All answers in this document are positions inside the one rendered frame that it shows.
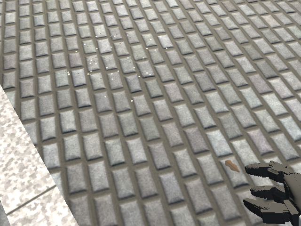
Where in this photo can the right robot hand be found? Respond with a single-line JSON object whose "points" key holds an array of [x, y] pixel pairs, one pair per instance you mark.
{"points": [[287, 199]]}

